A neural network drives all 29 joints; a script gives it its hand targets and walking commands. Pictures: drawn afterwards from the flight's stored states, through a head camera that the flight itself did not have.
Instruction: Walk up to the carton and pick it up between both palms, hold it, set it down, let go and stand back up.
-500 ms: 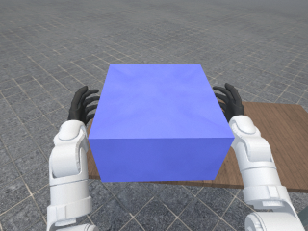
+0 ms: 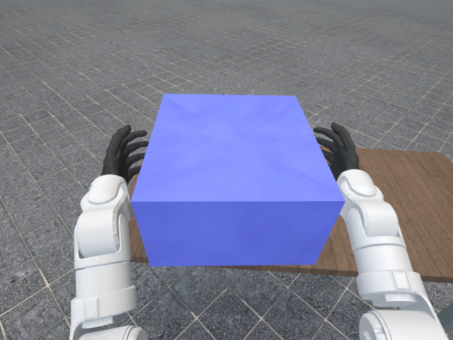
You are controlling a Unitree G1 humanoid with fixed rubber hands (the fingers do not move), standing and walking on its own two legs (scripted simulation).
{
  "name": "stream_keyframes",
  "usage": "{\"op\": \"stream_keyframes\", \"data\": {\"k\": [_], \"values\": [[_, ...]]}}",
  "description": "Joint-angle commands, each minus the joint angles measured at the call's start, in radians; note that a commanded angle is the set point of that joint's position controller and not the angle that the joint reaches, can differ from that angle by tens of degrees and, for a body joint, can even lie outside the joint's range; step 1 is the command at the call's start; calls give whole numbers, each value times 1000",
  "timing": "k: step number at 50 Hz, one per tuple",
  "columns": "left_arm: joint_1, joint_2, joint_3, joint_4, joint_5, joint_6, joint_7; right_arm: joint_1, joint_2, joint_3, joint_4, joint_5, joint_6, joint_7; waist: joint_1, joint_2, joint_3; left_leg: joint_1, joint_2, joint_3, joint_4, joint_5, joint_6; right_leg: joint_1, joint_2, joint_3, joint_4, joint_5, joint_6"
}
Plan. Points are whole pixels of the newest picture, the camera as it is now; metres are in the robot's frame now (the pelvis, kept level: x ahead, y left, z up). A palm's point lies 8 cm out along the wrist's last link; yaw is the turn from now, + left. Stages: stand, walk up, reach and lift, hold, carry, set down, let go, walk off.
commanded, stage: hold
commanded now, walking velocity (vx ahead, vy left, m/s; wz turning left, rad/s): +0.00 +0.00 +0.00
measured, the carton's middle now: (231, 170) +0.40 +0.01 +0.13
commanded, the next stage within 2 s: none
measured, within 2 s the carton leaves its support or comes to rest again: neither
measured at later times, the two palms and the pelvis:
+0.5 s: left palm (115, 177) +0.33 +0.20 +0.18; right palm (341, 169) +0.35 -0.18 +0.18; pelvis +0.00 +0.00 +0.00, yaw +0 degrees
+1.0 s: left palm (115, 178) +0.33 +0.20 +0.18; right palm (340, 169) +0.35 -0.18 +0.18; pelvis +0.00 +0.00 +0.00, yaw +1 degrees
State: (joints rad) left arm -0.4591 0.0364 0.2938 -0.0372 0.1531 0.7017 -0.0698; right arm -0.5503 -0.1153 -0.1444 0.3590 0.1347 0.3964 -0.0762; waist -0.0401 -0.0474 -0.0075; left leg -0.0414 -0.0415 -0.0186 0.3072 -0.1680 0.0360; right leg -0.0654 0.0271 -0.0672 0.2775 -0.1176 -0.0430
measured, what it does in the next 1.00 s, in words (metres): stands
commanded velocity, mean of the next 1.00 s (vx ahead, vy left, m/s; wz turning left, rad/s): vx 0.00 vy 0.00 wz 0.00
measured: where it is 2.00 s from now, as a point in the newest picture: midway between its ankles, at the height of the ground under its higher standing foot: outside the picture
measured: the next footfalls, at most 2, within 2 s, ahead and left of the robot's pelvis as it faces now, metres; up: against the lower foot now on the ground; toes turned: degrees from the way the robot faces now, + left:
none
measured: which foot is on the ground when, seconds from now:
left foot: down 0.00-1.00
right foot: down 0.00-1.00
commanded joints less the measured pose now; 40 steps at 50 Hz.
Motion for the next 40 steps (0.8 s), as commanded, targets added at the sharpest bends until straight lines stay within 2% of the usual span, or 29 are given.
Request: {"op": "stream_keyframes", "data": {"k": [1,3,5,6,9,11,14,17,18,20,25,27,28,29,31,33,38,39,40], "values": [[-534,-400,-468,-105,-112,-32,-102,-652,480,445,-297,109,-65,139,12,28,-368,-67,7,-4,-60,172,-34,228,-18,42,3,188,36],[-539,-395,-465,-98,-106,-30,-106,-651,475,444,-282,112,-60,135,8,41,-336,-79,5,1,-61,154,-38,223,-20,42,4,179,37],[-526,-401,-477,-138,-115,-31,-103,-635,472,447,-309,119,-63,132,6,49,-365,-65,6,0,-57,182,-41,230,-16,42,8,207,39],[-524,-390,-465,-121,-109,-30,-104,-630,474,448,-281,117,-58,132,8,42,-344,-75,6,-1,-58,172,-38,232,-20,41,10,210,38],[-516,-401,-476,-120,-108,-25,-109,-624,464,440,-288,109,-60,131,-5,47,-333,-62,10,-4,-61,171,-43,210,-17,38,2,168,33],[-527,-405,-493,-157,-119,-31,-107,-624,461,442,-314,113,-61,132,-13,64,-344,-48,11,-4,-52,194,-45,206,-16,39,4,184,31],[-522,-402,-485,-121,-117,-29,-106,-607,462,431,-274,98,-55,135,-9,51,-318,-58,14,-12,-59,172,-46,190,-17,35,-7,141,28],[-526,-406,-496,-123,-117,-32,-102,-615,461,431,-282,105,-58,136,-8,61,-327,-64,12,-10,-61,168,-45,197,-16,38,-4,146,28],[-543,-407,-500,-143,-125,-35,-100,-635,467,436,-324,113,-65,137,-4,67,-358,-58,11,-7,-53,183,-47,201,-14,37,-1,158,29],[-546,-414,-499,-117,-120,-33,-100,-630,471,427,-287,101,-59,139,-13,68,-330,-56,10,-8,-57,169,-46,189,-14,33,-4,144,29],[-540,-402,-483,-118,-117,-37,-102,-637,462,431,-300,109,-63,136,2,51,-338,-68,10,-8,-60,163,-41,208,-19,38,-2,154,33],[-532,-408,-491,-127,-115,-36,-100,-641,468,437,-309,109,-65,137,2,60,-365,-58,10,-8,-57,182,-44,210,-17,38,1,164,35],[-536,-409,-490,-108,-115,-33,-101,-625,466,436,-283,105,-61,136,-11,60,-340,-59,10,-6,-60,178,-46,212,-17,36,-2,156,31],[-536,-405,-478,-97,-110,-33,-103,-626,465,428,-269,104,-59,138,3,52,-317,-67,11,-10,-63,158,-44,195,-22,42,-8,131,33],[-529,-410,-489,-117,-115,-33,-102,-636,454,427,-295,104,-64,139,-2,60,-337,-54,16,-8,-64,166,-44,192,-14,33,-7,131,34],[-524,-412,-479,-82,-106,-26,-103,-632,459,422,-265,100,-59,142,-4,63,-311,-51,16,-8,-62,158,-45,182,-17,37,-10,117,27],[-547,-404,-479,-123,-116,-35,-102,-637,467,432,-284,108,-66,141,5,46,-345,-59,11,-11,-61,169,-43,199,-14,34,-5,132,33],[-549,-407,-483,-106,-116,-34,-101,-649,473,434,-288,111,-65,141,4,52,-334,-57,11,-6,-58,162,-43,204,-15,39,-4,132,32],[-539,-411,-494,-136,-119,-37,-97,-647,467,436,-306,111,-68,140,6,59,-362,-50,12,-9,-56,186,-44,207,-14,38,0,155,34]]}}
